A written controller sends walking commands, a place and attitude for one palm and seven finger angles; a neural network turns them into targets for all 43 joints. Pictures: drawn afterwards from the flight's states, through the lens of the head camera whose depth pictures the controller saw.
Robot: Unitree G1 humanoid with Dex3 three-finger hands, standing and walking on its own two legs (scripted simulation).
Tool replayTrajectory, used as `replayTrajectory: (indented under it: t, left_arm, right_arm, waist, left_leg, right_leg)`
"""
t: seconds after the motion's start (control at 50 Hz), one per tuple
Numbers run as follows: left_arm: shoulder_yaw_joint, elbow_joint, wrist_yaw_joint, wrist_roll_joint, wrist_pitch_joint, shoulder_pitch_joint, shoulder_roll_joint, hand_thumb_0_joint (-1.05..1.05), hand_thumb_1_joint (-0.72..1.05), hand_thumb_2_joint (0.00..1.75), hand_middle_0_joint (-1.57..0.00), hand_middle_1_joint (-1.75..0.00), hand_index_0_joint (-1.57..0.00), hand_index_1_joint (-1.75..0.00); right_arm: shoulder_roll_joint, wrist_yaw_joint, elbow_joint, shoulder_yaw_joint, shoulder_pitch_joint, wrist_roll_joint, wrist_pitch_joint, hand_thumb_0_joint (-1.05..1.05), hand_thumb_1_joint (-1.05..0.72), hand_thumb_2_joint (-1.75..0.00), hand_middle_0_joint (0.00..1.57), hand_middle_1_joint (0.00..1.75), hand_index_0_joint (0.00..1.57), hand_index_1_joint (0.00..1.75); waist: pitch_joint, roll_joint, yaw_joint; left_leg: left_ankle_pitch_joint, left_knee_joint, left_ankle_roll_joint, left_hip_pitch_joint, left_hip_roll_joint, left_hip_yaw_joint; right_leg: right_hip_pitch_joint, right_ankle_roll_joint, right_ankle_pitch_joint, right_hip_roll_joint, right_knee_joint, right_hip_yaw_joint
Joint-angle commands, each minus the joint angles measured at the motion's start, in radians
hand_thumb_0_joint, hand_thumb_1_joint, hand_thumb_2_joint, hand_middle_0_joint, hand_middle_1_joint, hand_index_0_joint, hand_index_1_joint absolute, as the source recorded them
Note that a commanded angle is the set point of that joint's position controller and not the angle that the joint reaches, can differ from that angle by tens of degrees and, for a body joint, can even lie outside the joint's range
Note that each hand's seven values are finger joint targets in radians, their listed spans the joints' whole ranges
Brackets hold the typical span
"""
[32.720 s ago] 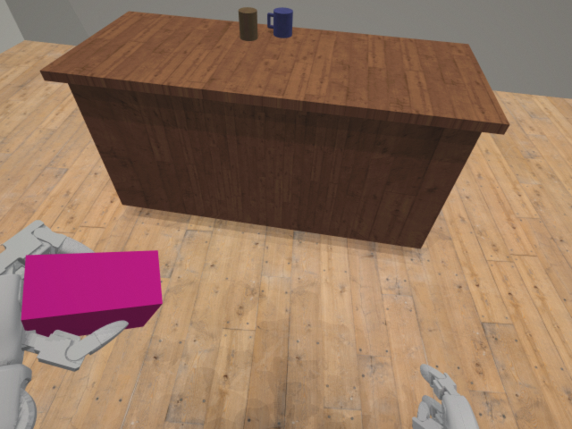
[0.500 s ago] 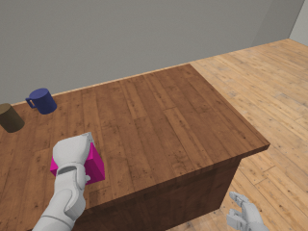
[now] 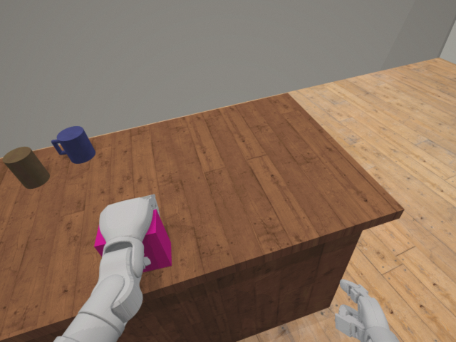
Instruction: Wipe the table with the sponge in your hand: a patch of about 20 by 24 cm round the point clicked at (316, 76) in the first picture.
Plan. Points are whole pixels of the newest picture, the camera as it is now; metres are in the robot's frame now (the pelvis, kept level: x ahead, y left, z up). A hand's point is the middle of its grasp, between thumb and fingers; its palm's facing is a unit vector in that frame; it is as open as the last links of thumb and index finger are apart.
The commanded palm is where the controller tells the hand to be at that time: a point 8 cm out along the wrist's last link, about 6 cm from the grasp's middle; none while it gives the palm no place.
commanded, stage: slide across to the third lane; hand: left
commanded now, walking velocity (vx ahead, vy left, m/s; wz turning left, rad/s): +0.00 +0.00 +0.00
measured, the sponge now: (139, 249) +0.28 +0.23 +0.00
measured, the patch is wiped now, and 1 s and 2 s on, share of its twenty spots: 0.70 0.90 0.95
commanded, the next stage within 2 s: wipe forward along the third lane in 0.34 s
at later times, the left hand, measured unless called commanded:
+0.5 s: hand (168, 225) +0.31 +0.17 +0.05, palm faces -0.01 -0.06 -1.00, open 10.0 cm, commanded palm +0.29 +0.16 +0.09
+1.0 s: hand (171, 201) +0.37 +0.19 +0.05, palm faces -0.07 -0.03 -1.00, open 10.0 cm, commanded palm +0.35 +0.18 +0.08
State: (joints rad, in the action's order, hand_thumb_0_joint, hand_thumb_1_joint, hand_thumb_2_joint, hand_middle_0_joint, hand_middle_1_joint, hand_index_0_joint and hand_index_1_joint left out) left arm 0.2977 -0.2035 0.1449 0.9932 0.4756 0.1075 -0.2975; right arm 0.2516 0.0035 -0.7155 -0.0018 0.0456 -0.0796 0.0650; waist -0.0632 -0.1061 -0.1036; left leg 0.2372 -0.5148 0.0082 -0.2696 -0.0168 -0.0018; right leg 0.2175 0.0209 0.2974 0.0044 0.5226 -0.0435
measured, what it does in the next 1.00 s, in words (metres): stands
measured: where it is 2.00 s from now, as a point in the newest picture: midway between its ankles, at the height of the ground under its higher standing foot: outside the picture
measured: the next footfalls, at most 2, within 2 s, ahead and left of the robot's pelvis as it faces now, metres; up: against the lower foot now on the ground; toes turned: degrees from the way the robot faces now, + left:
none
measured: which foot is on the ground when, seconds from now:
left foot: down 0.00-1.00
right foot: down 0.00-1.00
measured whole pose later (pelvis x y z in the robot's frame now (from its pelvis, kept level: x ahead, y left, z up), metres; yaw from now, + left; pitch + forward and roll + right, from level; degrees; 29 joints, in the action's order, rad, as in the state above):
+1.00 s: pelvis +0.00 -0.02 +0.00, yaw -1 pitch +4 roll +1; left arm 0.25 -0.70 0.19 0.98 0.49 0.51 -0.23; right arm 0.27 0.03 -0.76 0.00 0.12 -0.09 0.13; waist -0.11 -0.08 -0.03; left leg 0.23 -0.52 0.02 -0.37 -0.04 0.00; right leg 0.34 0.05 0.30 -0.02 0.56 -0.04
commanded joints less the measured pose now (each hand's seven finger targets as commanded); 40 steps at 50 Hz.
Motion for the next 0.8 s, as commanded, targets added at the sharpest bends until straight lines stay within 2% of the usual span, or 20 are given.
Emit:
replayTrajectory:
  t: [0.0, 0.1, 0.16, 0.22, 0.26, 0.3, 0.36, 0.38, 0.42, 0.46, 0.48, 0.5, 0.54, 0.56, 0.6, 0.62, 0.66, 0.72, 0.76, 0.78]
  left_arm:
    - [0.005, 0.12, 0.022, -0.028, -0.046, 0.298, 0.012, 0.0, 0.1, 1.3, -1.2, -1.6, -1.2, -1.6]
    - [0.043, 0.082, 0.039, -0.031, -0.035, 0.346, 0.059, 0.0, 0.1, 1.3, -1.2, -1.6, -1.2, -1.6]
    - [-0.007, 0.062, 0.051, -0.027, -0.018, 0.345, 0.012, 0.0, 0.1, 1.3, -1.2, -1.6, -1.2, -1.6]
    - [0.057, 0.045, 0.053, -0.032, -0.001, 0.386, 0.082, 0.0, 0.1, 1.3, -1.2, -1.6, -1.2, -1.6]
    - [-0.018, 0.04, 0.061, -0.026, 0.013, 0.354, 0.005, 0.0, 0.1, 1.3, -1.2, -1.6, -1.2, -1.6]
    - [0.051, 0.028, 0.057, -0.036, 0.026, 0.381, 0.076, 0.0, 0.1, 1.3, -1.2, -1.6, -1.2, -1.6]
    - [0.059, 0.015, 0.049, -0.025, 0.032, 0.44, 0.069, 0.0, 0.1, 1.3, -1.2, -1.6, -1.2, -1.6]
    - [0.094, 0.018, 0.048, -0.03, 0.03, 0.447, 0.106, 0.0, 0.1, 1.3, -1.2, -1.6, -1.2, -1.6]
    - [0.08, -0.011, 0.049, -0.039, 0.028, 0.438, 0.098, 0.0, 0.1, 1.3, -1.2, -1.6, -1.2, -1.6]
    - [-0.012, -0.072, 0.058, -0.029, 0.035, 0.441, 0.009, 0.0, 0.1, 1.3, -1.2, -1.6, -1.2, -1.6]
    - [0.039, -0.076, 0.056, -0.031, 0.037, 0.477, 0.064, 0.0, 0.1, 1.3, -1.2, -1.6, -1.2, -1.6]
    - [0.007, -0.114, 0.061, -0.027, 0.04, 0.512, 0.026, 0.0, 0.1, 1.3, -1.2, -1.6, -1.2, -1.6]
    - [0.013, -0.167, 0.06, -0.018, 0.044, 0.544, 0.034, 0.0, 0.1, 1.3, -1.2, -1.6, -1.2, -1.6]
    - [-0.044, -0.183, 0.061, -0.008, 0.045, 0.561, -0.03, 0.0, 0.1, 1.3, -1.2, -1.6, -1.2, -1.6]
    - [0.001, -0.245, 0.06, 0.002, 0.046, 0.621, 0.017, 0.0, 0.1, 1.3, -1.2, -1.6, -1.2, -1.6]
    - [0.008, -0.27, 0.057, 0.002, 0.047, 0.617, 0.028, 0.0, 0.1, 1.3, -1.2, -1.6, -1.2, -1.6]
    - [-0.062, -0.315, 0.056, 0.008, 0.048, 0.606, -0.041, 0.0, 0.1, 1.3, -1.2, -1.6, -1.2, -1.6]
    - [-0.014, -0.35, 0.056, 0.0, 0.039, 0.658, 0.013, 0.0, 0.1, 1.3, -1.2, -1.6, -1.2, -1.6]
    - [-0.103, -0.367, 0.058, -0.008, 0.032, 0.597, -0.066, 0.0, 0.1, 1.3, -1.2, -1.6, -1.2, -1.6]
    - [-0.084, -0.373, 0.061, -0.008, 0.027, 0.611, -0.052, 0.0, 0.1, 1.3, -1.2, -1.6, -1.2, -1.6]
  right_arm:
    - [0.088, 0.006, 0.157, -0.025, -0.22, 0.001, -0.064, 0.0, -0.9, -0.9, 0.2, 0.3, 0.2, 0.3]
    - [0.082, -0.003, 0.152, -0.026, -0.229, 0.0, -0.063, 0.0, -0.9, -0.9, 0.2, 0.3, 0.2, 0.3]
    - [0.091, -0.008, 0.145, -0.03, -0.235, 0.006, -0.054, 0.0, -0.9, -0.9, 0.2, 0.3, 0.2, 0.3]
    - [0.082, -0.016, 0.147, -0.025, -0.241, 0.0, -0.05, 0.0, -0.9, -0.9, 0.2, 0.3, 0.2, 0.3]
    - [0.092, -0.018, 0.145, -0.03, -0.245, 0.006, -0.043, 0.0, -0.9, -0.9, 0.2, 0.3, 0.2, 0.3]
    - [0.079, -0.021, 0.154, -0.023, -0.254, -0.002, -0.038, 0.0, -0.9, -0.9, 0.2, 0.3, 0.2, 0.3]
    - [0.086, -0.023, 0.147, -0.025, -0.255, -0.004, -0.033, 0.0, -0.9, -0.9, 0.2, 0.3, 0.2, 0.3]
    - [0.078, -0.024, 0.156, -0.024, -0.258, -0.006, -0.035, 0.0, -0.9, -0.9, 0.2, 0.3, 0.2, 0.3]
    - [0.078, -0.024, 0.153, -0.023, -0.254, -0.008, -0.034, 0.0, -0.9, -0.9, 0.2, 0.3, 0.2, 0.3]
    - [0.093, -0.015, 0.131, -0.026, -0.245, -0.002, -0.023, 0.0, -0.9, -0.9, 0.2, 0.3, 0.2, 0.3]
    - [0.086, -0.011, 0.138, -0.02, -0.241, -0.005, -0.022, 0.0, -0.9, -0.9, 0.2, 0.3, 0.2, 0.3]
    - [0.089, -0.005, 0.127, -0.019, -0.237, -0.008, -0.019, 0.0, -0.9, -0.9, 0.2, 0.3, 0.2, 0.3]
    - [0.091, 0.006, 0.119, -0.017, -0.23, -0.006, -0.018, 0.0, -0.9, -0.9, 0.2, 0.3, 0.2, 0.3]
    - [0.101, 0.013, 0.11, -0.019, -0.225, -0.004, -0.014, 0.0, -0.9, -0.9, 0.2, 0.3, 0.2, 0.3]
    - [0.093, 0.021, 0.108, -0.015, -0.211, -0.008, -0.013, 0.0, -0.9, -0.9, 0.2, 0.3, 0.2, 0.3]
    - [0.095, 0.023, 0.107, -0.014, -0.203, -0.007, -0.013, 0.0, -0.9, -0.9, 0.2, 0.3, 0.2, 0.3]
    - [0.103, 0.029, 0.101, -0.016, -0.189, -0.003, -0.003, 0.0, -0.9, -0.9, 0.2, 0.3, 0.2, 0.3]
    - [0.1, 0.03, 0.11, -0.017, -0.167, -0.006, 0.001, 0.0, -0.9, -0.9, 0.2, 0.3, 0.2, 0.3]
    - [0.107, 0.031, 0.115, -0.022, -0.153, 0.001, 0.006, 0.0, -0.9, -0.9, 0.2, 0.3, 0.2, 0.3]
    - [0.106, 0.032, 0.115, -0.02, -0.142, 0.002, 0.009, 0.0, -0.9, -0.9, 0.2, 0.3, 0.2, 0.3]
  waist:
    - [-0.143, 0.153, 0.025]
    - [-0.163, 0.165, 0.022]
    - [-0.186, 0.164, 0.006]
    - [-0.183, 0.189, 0.022]
    - [-0.201, 0.166, 0.0]
    - [-0.185, 0.179, 0.015]
    - [-0.163, 0.178, 0.023]
    - [-0.167, 0.172, 0.027]
    - [-0.175, 0.172, 0.02]
    - [-0.16, 0.183, 0.012]
    - [-0.166, 0.194, 0.028]
    - [-0.149, 0.209, 0.034]
    - [-0.127, 0.219, 0.043]
    - [-0.132, 0.206, 0.034]
    - [-0.121, 0.199, 0.053]
    - [-0.131, 0.187, 0.053]
    - [-0.17, 0.168, 0.034]
    - [-0.189, 0.18, 0.062]
    - [-0.241, 0.202, 0.032]
    - [-0.249, 0.2, 0.049]
  left_leg:
    - [-0.107, 0.06, -0.047, 0.123, 0.041, 0.023]
    - [-0.116, 0.058, -0.045, 0.124, 0.042, 0.015]
    - [-0.133, 0.056, -0.041, 0.12, 0.043, 0.011]
    - [-0.143, 0.046, -0.043, 0.116, 0.043, 0.0]
    - [-0.151, 0.05, -0.039, 0.112, 0.046, 0.0]
    - [-0.15, 0.046, -0.042, 0.106, 0.046, -0.005]
    - [-0.127, 0.053, -0.042, 0.109, 0.042, 0.003]
    - [-0.124, 0.049, -0.045, 0.109, 0.044, -0.002]
    - [-0.121, 0.048, -0.045, 0.104, 0.046, -0.003]
    - [-0.106, 0.054, -0.039, 0.088, 0.045, -0.002]
    - [-0.105, 0.049, -0.043, 0.083, 0.048, -0.014]
    - [-0.085, 0.05, -0.04, 0.071, 0.046, -0.012]
    - [-0.063, 0.052, -0.041, 0.057, 0.048, -0.016]
    - [-0.052, 0.061, -0.037, 0.055, 0.047, -0.01]
    - [-0.038, 0.054, -0.039, 0.043, 0.049, -0.014]
    - [-0.034, 0.053, -0.039, 0.038, 0.05, -0.017]
    - [-0.046, 0.054, -0.035, 0.029, 0.05, -0.012]
    - [-0.056, 0.032, -0.036, 0.015, 0.048, -0.021]
    - [-0.093, 0.028, -0.038, 0.002, 0.048, -0.015]
    - [-0.101, 0.017, -0.04, 0.0, 0.049, -0.024]
  right_leg:
    - [0.054, 0.047, -0.146, -0.051, -0.101, 0.021]
    - [0.048, 0.045, -0.164, -0.046, -0.101, 0.02]
    - [0.026, 0.048, -0.195, -0.044, -0.101, 0.035]
    - [0.027, 0.041, -0.226, -0.038, -0.094, 0.022]
    - [0.004, 0.046, -0.241, -0.039, -0.095, 0.041]
    - [0.013, 0.041, -0.244, -0.034, -0.092, 0.026]
    - [0.041, 0.045, -0.198, -0.037, -0.102, 0.034]
    - [0.041, 0.042, -0.195, -0.034, -0.098, 0.027]
    - [0.037, 0.042, -0.197, -0.033, -0.096, 0.026]
    - [0.038, 0.044, -0.185, -0.035, -0.108, 0.047]
    - [0.036, 0.036, -0.201, -0.03, -0.101, 0.035]
    - [0.054, 0.035, -0.18, -0.03, -0.107, 0.042]
    - [0.073, 0.03, -0.152, -0.027, -0.119, 0.047]
    - [0.075, 0.036, -0.126, -0.031, -0.124, 0.06]
    - [0.1, 0.032, -0.11, -0.027, -0.114, 0.043]
    - [0.1, 0.031, -0.108, -0.026, -0.114, 0.045]
    - [0.083, 0.038, -0.124, -0.028, -0.108, 0.059]
    - [0.085, 0.028, -0.165, -0.022, -0.094, 0.05]
    - [0.036, 0.03, -0.234, -0.023, -0.088, 0.068]
    - [0.026, 0.023, -0.264, -0.018, -0.076, 0.06]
